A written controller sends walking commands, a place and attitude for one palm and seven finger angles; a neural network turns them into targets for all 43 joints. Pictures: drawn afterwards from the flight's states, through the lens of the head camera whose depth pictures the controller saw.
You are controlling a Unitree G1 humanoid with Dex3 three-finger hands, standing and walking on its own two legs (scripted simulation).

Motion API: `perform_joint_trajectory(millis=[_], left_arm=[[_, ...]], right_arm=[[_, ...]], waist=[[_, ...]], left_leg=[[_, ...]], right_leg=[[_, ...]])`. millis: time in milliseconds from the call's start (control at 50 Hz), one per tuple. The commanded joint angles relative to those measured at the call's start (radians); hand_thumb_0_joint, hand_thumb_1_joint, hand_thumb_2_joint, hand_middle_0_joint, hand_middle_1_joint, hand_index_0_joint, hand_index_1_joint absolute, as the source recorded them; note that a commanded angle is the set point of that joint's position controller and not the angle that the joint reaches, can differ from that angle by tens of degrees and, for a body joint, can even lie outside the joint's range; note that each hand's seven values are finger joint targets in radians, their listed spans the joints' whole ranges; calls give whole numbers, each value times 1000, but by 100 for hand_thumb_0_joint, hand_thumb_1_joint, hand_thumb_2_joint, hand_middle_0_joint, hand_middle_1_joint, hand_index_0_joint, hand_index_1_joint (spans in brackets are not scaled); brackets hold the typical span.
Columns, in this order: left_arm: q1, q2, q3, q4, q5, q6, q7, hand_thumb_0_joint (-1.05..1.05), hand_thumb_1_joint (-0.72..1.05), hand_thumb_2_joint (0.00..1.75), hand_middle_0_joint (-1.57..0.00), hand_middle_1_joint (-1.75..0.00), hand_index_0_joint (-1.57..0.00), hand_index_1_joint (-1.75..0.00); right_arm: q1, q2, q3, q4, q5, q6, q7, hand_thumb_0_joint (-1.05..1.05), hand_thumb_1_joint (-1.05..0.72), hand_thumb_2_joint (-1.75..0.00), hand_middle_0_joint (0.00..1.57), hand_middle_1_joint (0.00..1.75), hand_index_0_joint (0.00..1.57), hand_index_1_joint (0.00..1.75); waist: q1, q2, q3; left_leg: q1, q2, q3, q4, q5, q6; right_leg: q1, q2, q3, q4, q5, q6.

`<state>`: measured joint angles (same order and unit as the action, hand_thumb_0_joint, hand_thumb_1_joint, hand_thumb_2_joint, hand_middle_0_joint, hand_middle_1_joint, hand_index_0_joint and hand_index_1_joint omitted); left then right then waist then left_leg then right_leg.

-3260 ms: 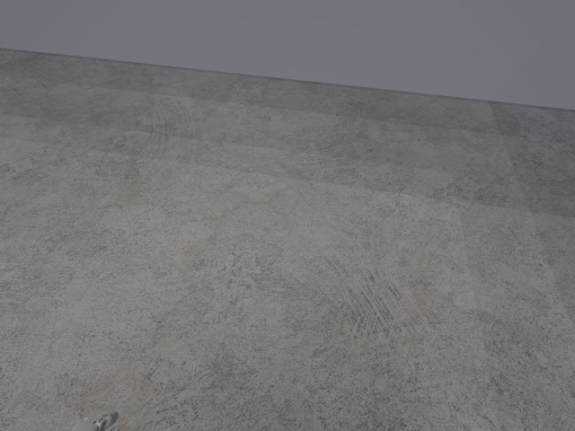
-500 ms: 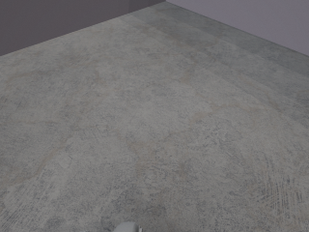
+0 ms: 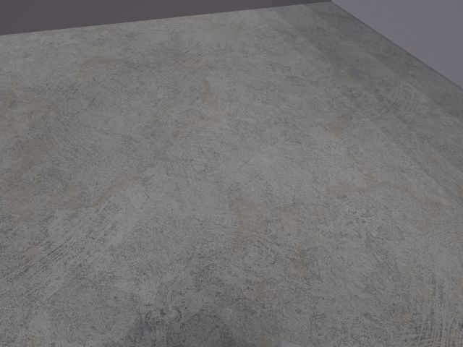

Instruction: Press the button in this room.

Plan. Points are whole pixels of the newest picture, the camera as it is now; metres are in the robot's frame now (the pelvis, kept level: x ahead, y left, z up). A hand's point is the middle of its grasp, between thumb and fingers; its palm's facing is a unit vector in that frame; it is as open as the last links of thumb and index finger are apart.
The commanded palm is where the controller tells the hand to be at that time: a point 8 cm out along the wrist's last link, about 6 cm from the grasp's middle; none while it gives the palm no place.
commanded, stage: turn or walk to find it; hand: left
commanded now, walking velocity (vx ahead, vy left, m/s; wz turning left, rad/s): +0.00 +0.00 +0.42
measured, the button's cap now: out of the picture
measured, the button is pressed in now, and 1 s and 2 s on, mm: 0 0 0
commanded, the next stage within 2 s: none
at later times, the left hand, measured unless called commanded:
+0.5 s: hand out of the picture +0.00 +0.16 -0.16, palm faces +0.24 -0.94 -0.25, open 7.4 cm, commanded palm none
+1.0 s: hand out of the picture -0.07 +0.23 -0.17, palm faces +0.44 -0.86 -0.25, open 7.4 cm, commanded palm none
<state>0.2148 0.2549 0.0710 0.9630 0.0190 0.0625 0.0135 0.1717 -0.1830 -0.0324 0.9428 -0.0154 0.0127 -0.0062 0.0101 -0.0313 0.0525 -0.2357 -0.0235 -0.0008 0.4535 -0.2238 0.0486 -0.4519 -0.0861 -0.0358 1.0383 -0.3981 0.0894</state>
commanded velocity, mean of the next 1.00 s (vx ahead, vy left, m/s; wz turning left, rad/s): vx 0.00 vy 0.00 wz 0.42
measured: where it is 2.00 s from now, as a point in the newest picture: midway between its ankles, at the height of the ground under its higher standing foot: outside the picture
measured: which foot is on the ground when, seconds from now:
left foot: down 0.00-0.22, up 0.24-0.64, down 0.66-1.00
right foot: up 0.00-0.20, down 0.22-0.68, up 0.70-1.00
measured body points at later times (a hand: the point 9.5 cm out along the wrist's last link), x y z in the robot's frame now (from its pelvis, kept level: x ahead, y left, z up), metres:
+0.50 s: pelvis -0.02 -0.04 +0.00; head +0.01 -0.06 +0.45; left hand -0.01 +0.21 -0.14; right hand +0.07 -0.29 -0.16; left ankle -0.08 +0.10 -0.67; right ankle -0.01 -0.14 -0.74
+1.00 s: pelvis -0.05 +0.01 +0.00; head -0.03 +0.03 +0.45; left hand -0.09 +0.28 -0.15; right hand +0.12 -0.18 -0.14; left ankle -0.08 +0.09 -0.74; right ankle -0.01 -0.15 -0.67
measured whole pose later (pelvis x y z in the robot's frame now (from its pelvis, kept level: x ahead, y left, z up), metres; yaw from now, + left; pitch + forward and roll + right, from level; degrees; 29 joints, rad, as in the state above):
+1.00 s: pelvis -0.05 +0.01 +0.00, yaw +24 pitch +0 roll -1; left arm 0.18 0.25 0.07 0.95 0.02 0.06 0.02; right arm 0.19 -0.18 -0.03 0.95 -0.02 0.02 0.00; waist 0.00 -0.02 0.05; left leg -0.21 -0.04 -0.01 0.43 -0.21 0.05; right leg -0.43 -0.09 -0.02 1.00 -0.39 0.10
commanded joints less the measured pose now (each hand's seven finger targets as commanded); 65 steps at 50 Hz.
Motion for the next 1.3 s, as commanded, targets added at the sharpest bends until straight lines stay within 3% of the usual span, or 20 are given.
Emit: perform_joint_trajectory(millis=[0,160,180,200,220,240,340,520,600,620,660,680,780,1020,1120,1140,1160,1180,1200,1280], left_arm=[[-44,47,9,-95,-5,-25,6,0,90,90,-20,-30,-20,-30],[56,49,8,-93,-12,-48,15,0,90,90,-20,-30,-20,-30],[81,88,16,-90,-6,-59,19,0,90,90,-20,-30,-20,-30],[93,180,34,-95,11,-67,27,0,90,90,-20,-30,-20,-30],[79,211,36,-114,6,-63,27,0,90,90,-20,-30,-20,-30],[36,172,26,-127,3,-58,29,0,90,90,-20,-30,-20,-30],[-45,85,3,-135,1,-75,23,0,90,90,-20,-30,-20,-30],[88,143,25,-68,15,-67,21,0,90,90,-20,-30,-20,-30],[56,162,32,-59,7,-59,20,0,90,90,-20,-30,-20,-30],[52,138,29,-60,-2,-54,18,0,90,90,-20,-30,-20,-30],[27,37,-2,-118,-6,-39,14,0,90,90,-20,-30,-20,-30],[-1,61,2,-113,-2,-27,17,0,90,90,-20,-30,-20,-30],[4,63,14,-60,-2,-27,0,0,90,90,-20,-30,-20,-30],[-76,39,4,-112,-8,-30,9,0,90,90,-20,-30,-20,-30],[26,50,6,-95,-15,-50,15,0,90,90,-20,-30,-20,-30],[62,79,13,-91,-10,-61,19,0,90,90,-20,-30,-20,-30],[80,170,29,-89,6,-71,28,0,90,90,-20,-30,-20,-30],[81,208,31,-105,5,-67,27,0,90,90,-20,-30,-20,-30],[41,171,25,-118,0,-65,28,0,90,90,-20,-30,-20,-30],[-62,76,-1,-132,-6,-74,21,0,90,90,-20,-30,-20,-30]], right_arm=[[82,-213,-65,-37,-7,-3,-16,0,-90,-90,20,30,20,30],[24,-209,-73,-61,-6,10,-3,0,-90,-90,20,30,20,30],[29,-175,-71,-65,2,9,2,0,-90,-90,20,30,20,30],[45,-108,-60,-88,9,8,7,0,-90,-90,20,30,20,30],[15,-140,-71,-102,-1,16,4,0,-90,-90,20,30,20,30],[8,-146,-75,-91,-9,29,8,0,-90,-90,20,30,20,30],[80,-123,-73,-15,-9,46,26,0,-90,-90,20,30,20,30],[-50,-95,-46,-42,4,33,22,0,-90,-90,20,30,20,30],[42,-107,-43,-22,6,15,16,0,-90,-90,20,30,20,30],[82,-140,-49,-11,5,6,17,0,-90,-90,20,30,20,30],[163,-301,-83,-4,1,0,4,0,-90,-90,20,30,20,30],[159,-289,-80,5,-3,6,-2,0,-90,-90,20,30,20,30],[38,-203,-50,-33,-1,-9,-19,0,-90,-90,20,30,20,30],[88,-208,-68,-36,-12,1,-12,0,-90,-90,20,30,20,30],[48,-205,-72,-47,-4,6,-5,0,-90,-90,20,30,20,30],[50,-174,-69,-50,2,4,-1,0,-90,-90,20,30,20,30],[72,-108,-57,-65,11,4,6,0,-90,-90,20,30,20,30],[46,-125,-65,-89,1,11,3,0,-90,-90,20,30,20,30],[50,-150,-76,-70,-7,26,5,0,-90,-90,20,30,20,30],[109,-127,-74,0,-10,46,22,0,-90,-90,20,30,20,30]], waist=[[-48,152,-78],[13,132,-115],[24,36,-132],[27,-236,-132],[41,-254,-100],[20,-126,-61],[-37,-121,0],[42,-171,-47],[-8,-165,-114],[-31,-62,-138],[-68,350,-159],[-73,234,-145],[-21,172,-70],[-50,170,-76],[5,148,-116],[21,71,-136],[25,-195,-152],[38,-267,-120],[20,-157,-99],[-39,-110,16]], left_leg=[[142,260,-269,-122,387,129],[-66,179,-313,-18,264,70],[-165,116,-258,63,132,15],[-342,-23,-95,266,-155,-57],[-336,-34,-60,479,-348,-74],[-324,-9,-98,615,-307,-71],[-321,36,-41,758,-117,-105],[-212,54,60,367,-241,-115],[-23,40,97,77,-68,-92],[108,69,62,-58,87,-79],[261,431,-360,-103,710,116],[210,438,-285,-87,648,153],[139,259,-157,-107,540,86],[122,257,-301,-106,409,134],[-16,190,-305,-14,370,74],[-112,141,-266,51,228,25],[-303,6,-115,241,-96,-51],[-331,-42,-58,446,-361,-76],[-305,-11,-101,602,-321,-74],[-323,33,-59,768,-127,-102]], right_leg=[[-51,4,17,-89,-35,1],[310,50,-3,-585,165,-28],[428,-29,67,-695,212,-47],[515,-275,323,-757,245,-138],[372,-411,391,-778,332,-238],[289,-363,302,-781,284,-259],[254,-197,65,-743,347,-186],[379,-260,14,-644,608,-231],[349,-243,-56,-514,617,-168],[268,-213,-96,-404,527,-119],[-86,-20,-95,-60,-268,-9],[-63,-40,-24,38,-238,-28],[-84,-31,10,109,-2,-9],[15,17,15,-213,-54,-5],[280,50,-4,-564,158,-28],[410,-12,47,-685,239,-40],[539,-251,279,-748,289,-115],[416,-404,384,-763,398,-225],[320,-369,316,-777,309,-255],[238,-203,83,-764,305,-177]])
